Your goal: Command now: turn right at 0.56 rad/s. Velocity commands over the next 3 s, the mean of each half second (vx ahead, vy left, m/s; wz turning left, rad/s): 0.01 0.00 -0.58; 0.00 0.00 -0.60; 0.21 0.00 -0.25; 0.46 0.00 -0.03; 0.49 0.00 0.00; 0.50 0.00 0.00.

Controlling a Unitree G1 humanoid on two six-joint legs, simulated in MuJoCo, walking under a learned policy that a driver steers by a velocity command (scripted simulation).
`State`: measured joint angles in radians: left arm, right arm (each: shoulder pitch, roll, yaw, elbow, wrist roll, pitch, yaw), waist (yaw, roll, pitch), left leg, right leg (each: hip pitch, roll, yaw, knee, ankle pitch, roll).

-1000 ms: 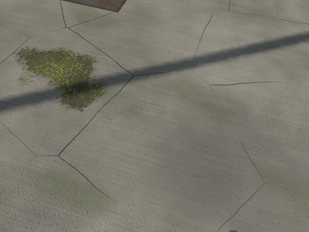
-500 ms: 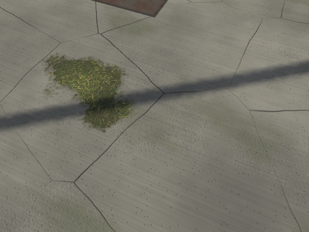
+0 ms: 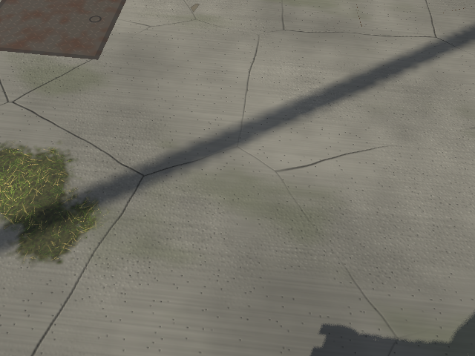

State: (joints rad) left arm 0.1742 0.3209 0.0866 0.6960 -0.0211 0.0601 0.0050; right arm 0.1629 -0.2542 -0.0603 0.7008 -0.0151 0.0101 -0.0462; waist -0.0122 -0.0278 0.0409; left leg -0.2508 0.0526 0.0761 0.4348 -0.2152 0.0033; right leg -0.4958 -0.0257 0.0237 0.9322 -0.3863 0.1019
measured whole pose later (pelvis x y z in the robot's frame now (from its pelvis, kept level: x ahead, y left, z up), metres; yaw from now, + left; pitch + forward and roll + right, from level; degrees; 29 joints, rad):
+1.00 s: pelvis +0.00 -0.03 +0.00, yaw -36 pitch +1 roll +0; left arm 0.18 0.31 0.08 0.60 -0.02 0.07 -0.01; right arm 0.15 -0.29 -0.07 0.69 0.01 0.02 -0.02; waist -0.01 0.00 0.07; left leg -0.23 0.09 0.12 0.48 -0.26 -0.03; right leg -0.36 -0.03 -0.02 0.72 -0.36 0.06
